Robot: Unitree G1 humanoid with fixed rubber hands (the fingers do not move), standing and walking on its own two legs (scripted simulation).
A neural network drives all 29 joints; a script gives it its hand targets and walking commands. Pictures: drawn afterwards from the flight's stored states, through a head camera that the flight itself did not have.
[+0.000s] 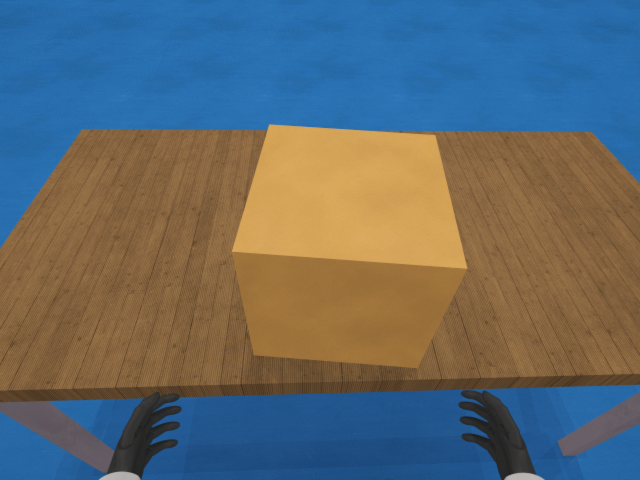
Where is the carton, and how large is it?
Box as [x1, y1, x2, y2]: [232, 124, 466, 367]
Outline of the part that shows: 269,124 232,249 234,264 253,353 257,355 417,367 466,270 464,256 435,135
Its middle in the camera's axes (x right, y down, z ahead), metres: +0.04 +0.01 +0.62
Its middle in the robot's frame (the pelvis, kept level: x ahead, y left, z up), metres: +0.45 +0.01 +0.01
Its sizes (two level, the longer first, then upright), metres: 0.268 0.263 0.256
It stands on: a table, 0.66 m high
